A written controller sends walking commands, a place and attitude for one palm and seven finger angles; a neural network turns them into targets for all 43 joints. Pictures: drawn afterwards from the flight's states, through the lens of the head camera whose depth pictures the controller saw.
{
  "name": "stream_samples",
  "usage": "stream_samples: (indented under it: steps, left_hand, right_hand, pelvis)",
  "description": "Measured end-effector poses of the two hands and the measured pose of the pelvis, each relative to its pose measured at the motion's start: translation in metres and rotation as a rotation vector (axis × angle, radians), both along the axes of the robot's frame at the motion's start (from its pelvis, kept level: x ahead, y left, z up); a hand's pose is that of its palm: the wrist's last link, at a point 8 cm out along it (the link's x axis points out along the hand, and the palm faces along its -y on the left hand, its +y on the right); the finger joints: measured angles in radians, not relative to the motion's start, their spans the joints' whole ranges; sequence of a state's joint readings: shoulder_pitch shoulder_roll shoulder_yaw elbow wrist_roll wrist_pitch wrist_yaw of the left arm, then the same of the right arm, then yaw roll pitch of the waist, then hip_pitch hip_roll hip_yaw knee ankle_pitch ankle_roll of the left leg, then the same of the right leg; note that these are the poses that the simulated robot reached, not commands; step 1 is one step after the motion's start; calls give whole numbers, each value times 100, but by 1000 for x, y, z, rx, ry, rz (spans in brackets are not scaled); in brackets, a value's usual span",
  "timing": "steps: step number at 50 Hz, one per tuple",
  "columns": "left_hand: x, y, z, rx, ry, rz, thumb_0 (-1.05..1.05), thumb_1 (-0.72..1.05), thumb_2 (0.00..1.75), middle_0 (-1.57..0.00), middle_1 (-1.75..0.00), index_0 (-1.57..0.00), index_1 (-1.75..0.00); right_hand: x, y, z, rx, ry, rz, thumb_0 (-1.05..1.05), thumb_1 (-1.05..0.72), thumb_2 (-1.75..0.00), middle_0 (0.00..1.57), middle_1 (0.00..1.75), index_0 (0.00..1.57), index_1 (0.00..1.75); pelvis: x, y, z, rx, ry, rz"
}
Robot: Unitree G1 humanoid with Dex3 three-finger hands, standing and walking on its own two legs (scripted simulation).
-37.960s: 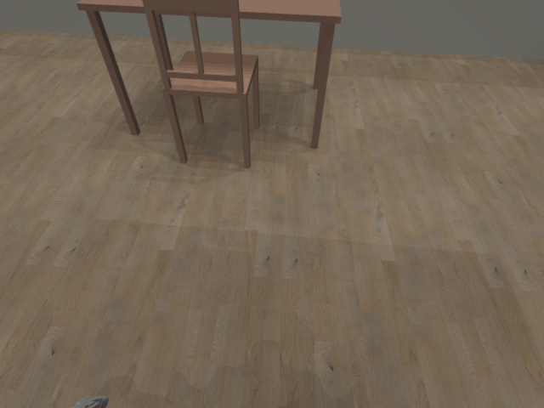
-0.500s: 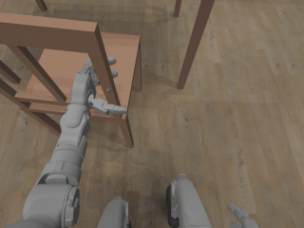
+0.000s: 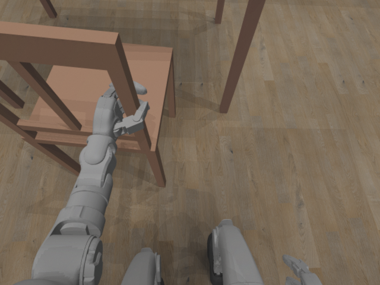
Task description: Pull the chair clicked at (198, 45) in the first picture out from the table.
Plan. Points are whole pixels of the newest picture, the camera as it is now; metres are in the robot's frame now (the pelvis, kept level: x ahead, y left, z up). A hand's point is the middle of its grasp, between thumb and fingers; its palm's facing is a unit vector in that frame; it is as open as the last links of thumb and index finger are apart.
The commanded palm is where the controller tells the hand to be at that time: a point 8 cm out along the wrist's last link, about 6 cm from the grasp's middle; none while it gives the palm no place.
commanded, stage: hook a spindle and tug to test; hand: left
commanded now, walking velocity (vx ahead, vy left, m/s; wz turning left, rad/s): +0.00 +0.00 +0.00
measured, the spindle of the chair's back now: (52, 100) +0.51 +0.26 +0.02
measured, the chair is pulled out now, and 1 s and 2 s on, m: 0.18 0.21 0.32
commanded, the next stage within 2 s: step backward, pulling the chair out in 0.50 s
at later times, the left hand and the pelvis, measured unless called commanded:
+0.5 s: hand (132, 128) +0.43 +0.09 +0.02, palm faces -0.20 -0.98 -0.03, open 5.9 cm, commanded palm +0.40 +0.14 +0.03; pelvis +0.01 +0.00 +0.00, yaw +0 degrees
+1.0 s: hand (133, 130) +0.41 +0.08 +0.04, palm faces -0.19 -0.98 -0.10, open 5.8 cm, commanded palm +0.40 +0.14 +0.03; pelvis +0.04 +0.02 +0.10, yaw -3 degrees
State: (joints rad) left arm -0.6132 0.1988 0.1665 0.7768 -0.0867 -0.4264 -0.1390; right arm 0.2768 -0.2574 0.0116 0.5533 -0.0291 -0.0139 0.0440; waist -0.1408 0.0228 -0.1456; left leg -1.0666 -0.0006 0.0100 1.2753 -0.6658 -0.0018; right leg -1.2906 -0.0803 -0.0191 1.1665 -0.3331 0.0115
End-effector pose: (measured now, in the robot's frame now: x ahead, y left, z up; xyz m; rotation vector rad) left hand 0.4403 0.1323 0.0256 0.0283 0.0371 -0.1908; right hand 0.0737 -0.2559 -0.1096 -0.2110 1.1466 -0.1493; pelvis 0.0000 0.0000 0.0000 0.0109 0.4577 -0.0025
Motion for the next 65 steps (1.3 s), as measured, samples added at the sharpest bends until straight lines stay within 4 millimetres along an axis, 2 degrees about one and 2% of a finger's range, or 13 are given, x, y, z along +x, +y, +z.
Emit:
stream_samples:
  steps: [17, 31, 34, 38, 43, 49, 56, 65]
  left_hand:
    - [-10, 6, 0, 7, -2, -10, 2, 63, 79, -43, -145, -41, -145]
    - [-34, 14, 1, 13, 6, -12, 3, 64, 82, -41, -145, -39, -145]
    - [-36, 14, 7, 76, 75, 23, 2, 63, 81, -41, -143, -39, -145]
    - [-39, 12, 15, 80, 221, 90, 5, 64, 78, -35, -130, -43, -145]
    - [-37, 8, 22, 94, 319, 86, 10, 64, 76, -32, -119, -47, -145]
    - [-34, 6, 26, 148, 375, 28, 12, 63, 73, -33, -118, -49, -145]
    - [-41, 7, 27, 160, 377, 10, 11, 63, 73, -33, -119, -50, -145]
    - [-68, 7, 27, 170, 374, 11, 12, 61, 76, -35, -118, -50, -145]
  right_hand:
    - [18, -2, 4, -1, -30, 4, 1, -91, -90, 20, 30, 20, 30]
    - [47, 2, 9, 8, -89, 41, 1, -91, -90, 20, 30, 20, 30]
    - [50, 7, 19, 0, -61, -29, 1, -91, -90, 20, 30, 20, 30]
    - [50, 17, 48, -11, -28, -93, 1, -91, -90, 20, 30, 20, 30]
    - [44, 19, 77, -50, 6, -131, 1, -91, -90, 20, 30, 20, 30]
    - [24, 9, 92, -94, 46, -184, 1, -91, -90, 20, 30, 20, 30]
    - [-4, 6, 96, -109, 89, -233, 1, -91, -90, 20, 30, 20, 30]
    - [-26, 19, 88, -62, 88, -256, 1, -91, -90, 20, 30, 20, 30]
  pelvis:
    - [8, -1, 2, 1, 1, -4]
    - [16, 0, 5, -5, -12, 9]
    - [14, 1, 21, 2, -82, -5]
    - [19, 5, 56, 4, -133, -12]
    - [31, 9, 81, 1, -171, -28]
    - [35, 15, 95, -21, -207, -48]
    - [29, 21, 97, -19, -227, -81]
    - [11, 21, 95, 0, -262, -116]
